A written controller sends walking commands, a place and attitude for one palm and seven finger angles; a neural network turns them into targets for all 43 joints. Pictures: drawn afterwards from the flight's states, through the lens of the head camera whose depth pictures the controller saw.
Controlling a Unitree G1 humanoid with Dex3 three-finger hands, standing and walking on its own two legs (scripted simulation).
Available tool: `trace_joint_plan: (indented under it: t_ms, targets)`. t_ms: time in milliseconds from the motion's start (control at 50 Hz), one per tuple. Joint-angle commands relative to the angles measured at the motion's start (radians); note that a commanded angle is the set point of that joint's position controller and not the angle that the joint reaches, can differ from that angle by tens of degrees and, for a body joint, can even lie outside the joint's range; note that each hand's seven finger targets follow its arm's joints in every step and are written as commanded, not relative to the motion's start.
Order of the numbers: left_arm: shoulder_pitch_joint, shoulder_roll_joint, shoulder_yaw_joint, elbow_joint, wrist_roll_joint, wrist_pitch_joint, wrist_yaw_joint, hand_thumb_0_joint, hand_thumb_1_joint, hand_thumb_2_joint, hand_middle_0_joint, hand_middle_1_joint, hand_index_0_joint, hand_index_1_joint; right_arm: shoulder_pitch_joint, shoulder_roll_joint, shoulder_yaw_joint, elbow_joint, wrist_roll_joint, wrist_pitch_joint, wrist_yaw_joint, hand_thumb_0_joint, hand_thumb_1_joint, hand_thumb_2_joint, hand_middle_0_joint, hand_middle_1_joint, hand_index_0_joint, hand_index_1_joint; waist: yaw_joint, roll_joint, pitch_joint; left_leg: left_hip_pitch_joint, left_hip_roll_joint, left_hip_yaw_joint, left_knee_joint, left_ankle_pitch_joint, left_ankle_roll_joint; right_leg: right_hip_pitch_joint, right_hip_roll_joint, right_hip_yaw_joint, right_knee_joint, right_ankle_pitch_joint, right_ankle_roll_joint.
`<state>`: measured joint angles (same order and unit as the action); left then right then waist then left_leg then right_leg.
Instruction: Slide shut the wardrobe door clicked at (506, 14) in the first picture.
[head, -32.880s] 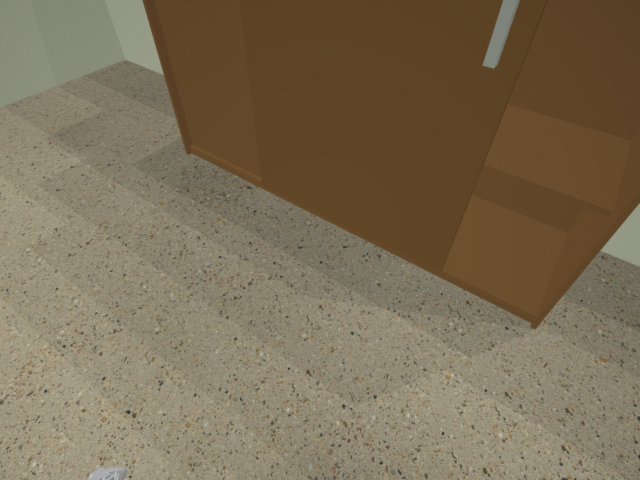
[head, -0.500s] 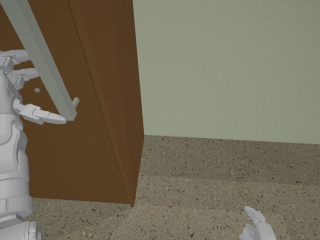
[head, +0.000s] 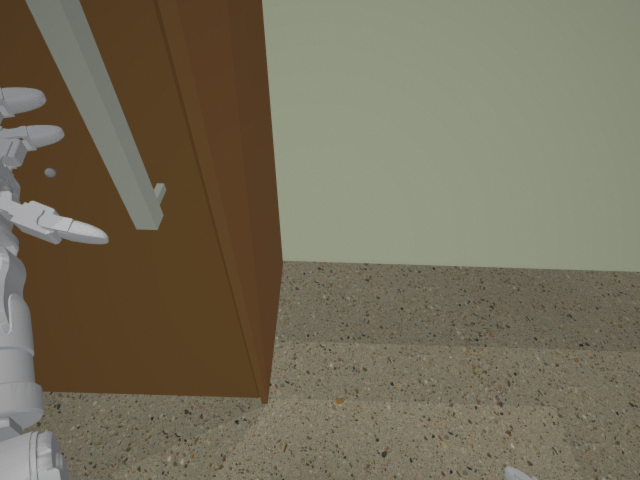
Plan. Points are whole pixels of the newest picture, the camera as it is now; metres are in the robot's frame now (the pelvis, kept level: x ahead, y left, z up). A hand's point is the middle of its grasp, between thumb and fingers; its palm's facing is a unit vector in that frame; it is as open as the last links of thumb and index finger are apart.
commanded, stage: slip the hand off the handle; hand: left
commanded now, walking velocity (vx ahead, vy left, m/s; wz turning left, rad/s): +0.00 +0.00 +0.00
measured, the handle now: (117, 114) +0.43 +0.26 +0.25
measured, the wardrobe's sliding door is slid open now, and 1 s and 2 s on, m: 0.00 0.00 0.00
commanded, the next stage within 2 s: draw the hand back to the body in 0.52 s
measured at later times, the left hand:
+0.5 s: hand (8, 233) +0.27 +0.30 +0.22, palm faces +0.42 -0.90 -0.15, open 14.7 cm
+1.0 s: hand (15, 278) +0.24 +0.28 +0.20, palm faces +0.11 -0.99 -0.06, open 14.7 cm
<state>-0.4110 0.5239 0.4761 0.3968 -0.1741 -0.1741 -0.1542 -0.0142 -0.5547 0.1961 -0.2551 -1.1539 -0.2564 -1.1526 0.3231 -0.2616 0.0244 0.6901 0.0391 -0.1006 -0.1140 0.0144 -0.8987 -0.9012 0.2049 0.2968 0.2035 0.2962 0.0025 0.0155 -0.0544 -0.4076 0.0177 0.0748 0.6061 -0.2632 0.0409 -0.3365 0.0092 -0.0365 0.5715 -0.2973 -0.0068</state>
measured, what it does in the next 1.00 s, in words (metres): stands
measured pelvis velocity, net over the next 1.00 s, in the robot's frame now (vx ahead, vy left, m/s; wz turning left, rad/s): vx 0.00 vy -0.02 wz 0.03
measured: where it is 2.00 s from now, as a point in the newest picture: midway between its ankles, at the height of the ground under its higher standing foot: outside the picture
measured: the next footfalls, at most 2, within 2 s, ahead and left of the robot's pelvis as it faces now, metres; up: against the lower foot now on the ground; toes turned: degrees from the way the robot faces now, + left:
none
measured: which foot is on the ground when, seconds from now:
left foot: down 0.00-1.00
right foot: down 0.00-1.00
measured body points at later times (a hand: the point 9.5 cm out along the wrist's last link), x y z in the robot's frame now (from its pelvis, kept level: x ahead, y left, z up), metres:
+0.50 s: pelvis +0.00 -0.01 +0.00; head -0.02 -0.01 +0.45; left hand +0.24 +0.35 +0.23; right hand +0.21 -0.21 -0.06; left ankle +0.03 +0.09 -0.73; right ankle +0.00 -0.12 -0.73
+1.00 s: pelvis +0.00 -0.02 +0.00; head -0.04 -0.04 +0.45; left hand +0.23 +0.34 +0.21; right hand +0.21 -0.25 -0.05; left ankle +0.03 +0.09 -0.73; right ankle +0.00 -0.12 -0.73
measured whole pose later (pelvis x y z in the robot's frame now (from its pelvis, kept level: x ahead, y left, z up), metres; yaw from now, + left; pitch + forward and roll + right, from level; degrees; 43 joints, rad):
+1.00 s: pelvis +0.00 -0.02 +0.00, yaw +2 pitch -3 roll -1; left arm -0.03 0.53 0.51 0.05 -0.41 0.27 -0.48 -0.01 -0.55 0.20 -0.25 -1.15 -0.26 -1.15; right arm 0.21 -0.30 0.06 0.60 0.10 -0.18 -0.11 0.02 -0.90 -0.90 0.20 0.30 0.20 0.30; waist 0.06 0.07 -0.08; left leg -0.27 0.02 0.03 0.58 -0.27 0.02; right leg -0.17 0.02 -0.07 0.53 -0.31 -0.02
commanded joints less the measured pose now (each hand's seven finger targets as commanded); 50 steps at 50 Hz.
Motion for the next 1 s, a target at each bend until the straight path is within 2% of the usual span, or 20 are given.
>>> trace_joint_plan:
  t_ms: [0, 40, 100, 140, 180, 200, 240, 360, 400, 480, 540, 620, 640, 680, 720, 740, 820, 880, 940, 980]
  targets:
    - [-0.265, 0.313, 0.116, -0.330, -0.029, -0.041, 0.038, 0.000, -0.550, 0.200, -0.250, -1.150, -0.250, -1.150, -0.125, -0.138, -0.043, -0.171, -0.004, -0.066, -0.011, 0.000, -0.900, -0.900, 0.200, 0.300, 0.200, 0.300, 0.054, 0.082, -0.256, 0.216, 0.020, -0.105, -0.107, 0.148, -0.017, 0.012, 0.015, 0.006, -0.078, 0.120, -0.021]
    - [-0.246, 0.263, 0.085, -0.416, -0.026, -0.038, 0.051, 0.000, -0.550, 0.200, -0.250, -1.150, -0.250, -1.150, -0.144, -0.128, -0.039, -0.181, -0.006, -0.076, -0.006, 0.000, -0.900, -0.900, 0.200, 0.300, 0.200, 0.300, 0.053, 0.117, -0.265, 0.244, 0.020, -0.107, -0.110, 0.170, -0.022, 0.006, 0.014, 0.003, -0.070, 0.134, -0.021]
    - [-0.163, 0.273, 0.113, -0.437, -0.023, -0.019, 0.066, 0.000, -0.550, 0.200, -0.250, -1.150, -0.250, -1.150, -0.149, -0.130, -0.038, -0.174, -0.008, -0.081, -0.006, 0.000, -0.900, -0.900, 0.200, 0.300, 0.200, 0.300, 0.058, 0.085, -0.230, 0.229, 0.025, -0.106, -0.119, 0.160, -0.025, 0.016, 0.016, -0.002, -0.076, 0.130, -0.021]
    - [-0.150, 0.203, 0.054, -0.495, -0.025, -0.004, 0.066, 0.000, -0.550, 0.200, -0.250, -1.150, -0.250, -1.150, -0.173, -0.120, -0.032, -0.184, -0.006, -0.089, -0.005, 0.000, -0.900, -0.900, 0.200, 0.300, 0.200, 0.300, 0.050, 0.115, -0.213, 0.250, 0.025, -0.114, -0.129, 0.152, -0.031, 0.000, 0.014, -0.006, -0.073, 0.129, -0.020]
    - [-0.131, 0.182, 0.038, -0.529, -0.031, 0.016, 0.065, 0.000, -0.550, 0.200, -0.250, -1.150, -0.250, -1.150, -0.181, -0.118, -0.031, -0.183, -0.005, -0.095, -0.008, 0.000, -0.900, -0.900, 0.200, 0.300, 0.200, 0.300, 0.045, 0.122, -0.212, 0.272, 0.024, -0.117, -0.132, 0.135, -0.032, -0.012, 0.013, -0.004, -0.079, 0.126, -0.018]
    - [-0.117, 0.193, 0.052, -0.532, -0.030, 0.023, 0.066, 0.000, -0.550, 0.200, -0.250, -1.150, -0.250, -1.150, -0.176, -0.119, -0.031, -0.175, -0.004, -0.095, -0.010, 0.000, -0.900, -0.900, 0.200, 0.300, 0.200, 0.300, 0.043, 0.087, -0.198, 0.262, 0.024, -0.118, -0.134, 0.129, -0.031, 0.000, 0.016, -0.006, -0.087, 0.125, -0.019]
    - [-0.112, 0.143, 0.004, -0.551, -0.033, 0.041, 0.064, 0.000, -0.550, 0.200, -0.250, -1.150, -0.250, -1.150, -0.195, -0.114, -0.023, -0.182, -0.002, -0.100, -0.012, 0.000, -0.900, -0.900, 0.200, 0.300, 0.200, 0.300, 0.037, 0.078, -0.166, 0.257, 0.023, -0.130, -0.151, 0.080, -0.033, -0.014, 0.013, -0.009, -0.091, 0.102, -0.016]
    - [-0.099, 0.157, 0.016, -0.540, -0.035, 0.076, 0.059, 0.000, -0.550, 0.200, -0.250, -1.150, -0.250, -1.150, -0.219, -0.106, -0.009, -0.177, 0.001, -0.099, -0.028, 0.000, -0.900, -0.900, 0.200, 0.300, 0.200, 0.300, 0.037, 0.057, -0.118, 0.239, 0.010, -0.129, -0.163, 0.013, -0.025, -0.004, 0.006, -0.003, -0.123, 0.061, -0.016]
    - [-0.118, 0.177, 0.033, -0.584, -0.038, 0.066, 0.054, 0.000, -0.550, 0.200, -0.250, -1.150, -0.250, -1.150, -0.224, -0.102, -0.011, -0.178, -0.001, -0.101, -0.027, 0.000, -0.900, -0.900, 0.200, 0.300, 0.200, 0.300, 0.042, 0.088, -0.153, 0.261, 0.006, -0.119, -0.150, 0.039, -0.024, 0.018, 0.005, 0.003, -0.127, 0.072, -0.019]
    - [-0.035, 0.135, 0.006, -0.631, -0.040, 0.050, 0.040, 0.000, -0.550, 0.200, -0.250, -1.150, -0.250, -1.150, -0.237, -0.093, -0.004, -0.189, -0.004, -0.112, -0.018, 0.000, -0.900, -0.900, 0.200, 0.300, 0.200, 0.300, 0.053, 0.111, -0.161, 0.279, 0.000, -0.112, -0.134, 0.114, -0.023, 0.034, 0.007, -0.002, -0.117, 0.120, -0.023]
    - [0.038, 0.170, 0.068, -0.628, -0.063, 0.055, 0.034, 0.000, -0.550, 0.200, -0.250, -1.150, -0.250, -1.150, -0.235, -0.095, -0.005, -0.187, -0.005, -0.115, -0.014, 0.000, -0.900, -0.900, 0.200, 0.300, 0.200, 0.300, 0.067, 0.072, -0.149, 0.255, -0.001, -0.103, -0.129, 0.134, -0.022, 0.056, 0.006, -0.002, -0.124, 0.141, -0.019]
    - [0.034, 0.202, 0.112, -0.593, -0.089, 0.077, 0.019, 0.000, -0.550, 0.200, -0.250, -1.150, -0.250, -1.150, -0.246, -0.097, -0.006, -0.180, 0.000, -0.109, -0.022, 0.000, -0.900, -0.900, 0.200, 0.300, 0.200, 0.300, 0.064, 0.049, -0.126, 0.226, -0.005, -0.086, -0.120, 0.128, -0.019, 0.060, -0.002, 0.008, -0.141, 0.137, -0.012]
    - [0.130, 0.202, 0.063, -0.460, -0.135, 0.191, -0.073, 0.000, -0.550, 0.200, -0.250, -1.150, -0.250, -1.150, -0.246, -0.120, -0.003, -0.179, 0.026, -0.105, -0.034, 0.000, -0.900, -0.900, 0.200, 0.300, 0.200, 0.300, 0.057, 0.060, -0.133, 0.226, 0.000, -0.091, -0.143, 0.097, -0.016, 0.117, -0.014, 0.018, -0.157, 0.146, -0.012]
    - [0.025, 0.277, 0.098, -0.552, -0.166, 0.288, -0.158, 0.000, -0.550, 0.200, -0.250, -1.150, -0.250, -1.150, -0.282, -0.120, 0.003, -0.213, 0.045, -0.107, -0.051, 0.000, -0.900, -0.900, 0.200, 0.300, 0.200, 0.300, 0.063, 0.078, -0.154, 0.238, -0.005, -0.090, -0.132, 0.129, -0.008, 0.141, -0.022, 0.028, -0.169, 0.180, -0.009]
    - [0.002, 0.277, 0.086, -0.563, -0.193, 0.366, -0.219, 0.000, -0.550, 0.200, -0.250, -1.150, -0.250, -1.150, -0.310, -0.119, 0.010, -0.233, 0.055, -0.118, -0.053, 0.000, -0.900, -0.900, 0.200, 0.300, 0.200, 0.300, 0.062, 0.102, -0.157, 0.249, -0.004, -0.098, -0.115, 0.152, -0.009, 0.154, -0.035, 0.048, -0.170, 0.200, -0.011]
    - [0.006, 0.311, 0.112, -0.554, -0.206, 0.394, -0.247, 0.000, -0.550, 0.200, -0.250, -1.150, -0.250, -1.150, -0.308, -0.122, 0.012, -0.237, 0.058, -0.124, -0.051, 0.000, -0.900, -0.900, 0.200, 0.300, 0.200, 0.300, 0.065, 0.088, -0.161, 0.251, -0.005, -0.104, -0.107, 0.158, -0.008, 0.161, -0.035, 0.053, -0.172, 0.211, -0.007]
    - [0.040, 0.356, 0.178, -0.515, -0.261, 0.398, -0.345, 0.000, -0.550, 0.200, -0.250, -1.150, -0.250, -1.150, -0.298, -0.126, 0.014, -0.248, 0.057, -0.131, -0.023, 0.000, -0.900, -0.900, 0.200, 0.300, 0.200, 0.300, 0.061, 0.016, -0.152, 0.217, -0.006, -0.124, -0.069, 0.158, -0.013, 0.167, -0.060, 0.106, -0.169, 0.279, 0.030]
    - [0.113, 0.305, 0.159, -0.529, -0.262, 0.371, -0.336, 0.000, -0.550, 0.200, -0.250, -1.150, -0.250, -1.150, -0.285, -0.125, 0.004, -0.268, 0.057, -0.138, -0.003, 0.000, -0.900, -0.900, 0.200, 0.300, 0.200, 0.300, 0.068, 0.033, -0.141, 0.230, -0.005, -0.114, -0.068, 0.157, -0.015, 0.128, -0.046, 0.089, -0.158, 0.244, 0.023]
    - [0.168, 0.264, 0.134, -0.511, -0.258, 0.385, -0.312, 0.000, -0.550, 0.200, -0.250, -1.150, -0.250, -1.150, -0.278, -0.131, 0.001, -0.272, 0.060, -0.139, 0.006, 0.000, -0.900, -0.900, 0.200, 0.300, 0.200, 0.300, 0.064, 0.019, -0.075, 0.215, 0.000, -0.112, -0.081, 0.114, -0.015, 0.075, -0.033, 0.074, -0.170, 0.145, 0.015]
    - [0.187, 0.270, 0.139, -0.550, -0.247, 0.401, -0.300, 0.000, -0.550, 0.200, -0.250, -1.150, -0.250, -1.150, -0.282, -0.137, -0.002, -0.279, 0.060, -0.139, 0.007, 0.000, -0.900, -0.900, 0.200, 0.300, 0.200, 0.300, 0.069, 0.040, -0.083, 0.227, 0.001, -0.110, -0.095, 0.112, -0.012, 0.072, -0.024, 0.052, -0.167, 0.118, 0.006]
